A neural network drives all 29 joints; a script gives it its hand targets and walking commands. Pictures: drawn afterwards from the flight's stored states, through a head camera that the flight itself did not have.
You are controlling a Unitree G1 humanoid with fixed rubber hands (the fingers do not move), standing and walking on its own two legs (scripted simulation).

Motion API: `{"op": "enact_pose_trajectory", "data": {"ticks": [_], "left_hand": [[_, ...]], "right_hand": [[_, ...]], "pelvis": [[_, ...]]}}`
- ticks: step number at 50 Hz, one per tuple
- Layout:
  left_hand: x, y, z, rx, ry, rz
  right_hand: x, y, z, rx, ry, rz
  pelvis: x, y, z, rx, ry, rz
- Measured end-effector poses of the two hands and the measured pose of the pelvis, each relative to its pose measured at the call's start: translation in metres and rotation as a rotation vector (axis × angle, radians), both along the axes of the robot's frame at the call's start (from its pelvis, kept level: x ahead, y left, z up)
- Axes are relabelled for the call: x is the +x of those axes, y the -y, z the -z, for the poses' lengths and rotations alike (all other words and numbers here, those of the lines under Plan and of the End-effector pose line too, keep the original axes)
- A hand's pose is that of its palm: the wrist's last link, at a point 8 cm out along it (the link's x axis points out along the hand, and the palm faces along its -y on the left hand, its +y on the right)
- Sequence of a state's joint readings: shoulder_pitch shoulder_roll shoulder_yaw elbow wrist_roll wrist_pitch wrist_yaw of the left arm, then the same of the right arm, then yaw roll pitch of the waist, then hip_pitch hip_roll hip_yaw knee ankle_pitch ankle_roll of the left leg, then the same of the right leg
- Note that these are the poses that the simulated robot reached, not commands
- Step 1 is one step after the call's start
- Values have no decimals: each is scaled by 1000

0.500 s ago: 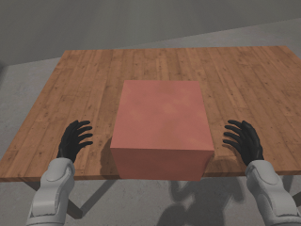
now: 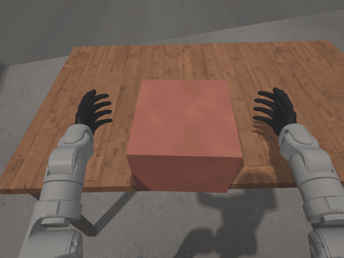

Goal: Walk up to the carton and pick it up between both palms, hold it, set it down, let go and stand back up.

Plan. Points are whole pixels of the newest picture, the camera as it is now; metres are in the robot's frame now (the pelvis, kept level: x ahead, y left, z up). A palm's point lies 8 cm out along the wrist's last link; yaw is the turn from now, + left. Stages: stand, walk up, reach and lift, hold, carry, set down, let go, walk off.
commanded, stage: reach and lift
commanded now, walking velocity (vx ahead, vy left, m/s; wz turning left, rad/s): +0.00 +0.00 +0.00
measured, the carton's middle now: (183, 134) +0.44 +0.01 +0.01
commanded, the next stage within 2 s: none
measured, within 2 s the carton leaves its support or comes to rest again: neither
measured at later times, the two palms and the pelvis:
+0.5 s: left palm (83, 92) +0.44 +0.25 +0.16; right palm (273, 86) +0.47 -0.19 +0.16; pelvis +0.01 +0.00 +0.00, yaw +2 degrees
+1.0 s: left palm (99, 128) +0.42 +0.24 +0.05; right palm (250, 117) +0.46 -0.16 +0.06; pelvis +0.01 +0.00 -0.01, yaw +2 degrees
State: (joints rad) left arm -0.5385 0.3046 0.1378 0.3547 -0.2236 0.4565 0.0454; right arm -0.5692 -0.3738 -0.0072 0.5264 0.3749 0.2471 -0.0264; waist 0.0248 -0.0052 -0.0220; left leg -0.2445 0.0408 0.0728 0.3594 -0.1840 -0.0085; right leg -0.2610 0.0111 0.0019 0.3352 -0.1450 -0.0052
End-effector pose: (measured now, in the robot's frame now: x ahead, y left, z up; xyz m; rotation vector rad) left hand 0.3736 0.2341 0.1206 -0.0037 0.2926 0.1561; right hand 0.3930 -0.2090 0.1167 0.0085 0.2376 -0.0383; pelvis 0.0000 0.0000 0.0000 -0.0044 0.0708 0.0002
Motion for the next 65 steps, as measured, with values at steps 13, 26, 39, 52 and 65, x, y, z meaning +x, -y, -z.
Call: {"op": "enact_pose_trajectory", "data": {"ticks": [13,26,39,52,65], "left_hand": [[32,-14,-14,10,-18,-35],[66,-12,-43,42,8,-20],[75,-8,-4,49,-20,-8],[47,-5,77,56,-35,-51],[62,5,64,40,50,-33]], "right_hand": [[38,-11,-21,-4,-25,11],[74,-17,-46,27,5,28],[78,-20,-16,-30,-42,17],[67,-47,58,-33,-45,-24],[69,-30,48,-54,-11,21]], "pelvis": [[2,6,1,-4,-47,-17],[12,3,3,-18,-101,-31],[13,3,4,-17,-140,-27],[5,2,15,-22,-282,-35],[-6,3,27,-23,-341,-31]]}}
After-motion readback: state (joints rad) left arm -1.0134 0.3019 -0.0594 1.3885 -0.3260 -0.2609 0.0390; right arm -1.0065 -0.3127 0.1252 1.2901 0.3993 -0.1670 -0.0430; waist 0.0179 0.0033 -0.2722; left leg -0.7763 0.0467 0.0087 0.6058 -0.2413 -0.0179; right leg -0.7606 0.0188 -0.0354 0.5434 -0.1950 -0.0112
